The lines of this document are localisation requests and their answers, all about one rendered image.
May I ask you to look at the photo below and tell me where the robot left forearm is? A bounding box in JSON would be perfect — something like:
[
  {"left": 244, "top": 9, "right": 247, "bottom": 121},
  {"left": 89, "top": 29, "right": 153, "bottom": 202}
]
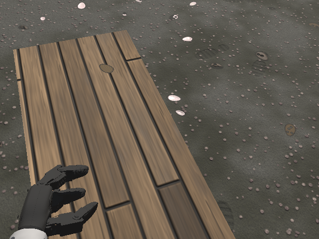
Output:
[{"left": 9, "top": 229, "right": 47, "bottom": 239}]

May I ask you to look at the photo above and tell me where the robot left hand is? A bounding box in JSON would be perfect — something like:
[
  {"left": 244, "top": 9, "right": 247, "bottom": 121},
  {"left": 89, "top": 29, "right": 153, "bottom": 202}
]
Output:
[{"left": 17, "top": 165, "right": 98, "bottom": 237}]

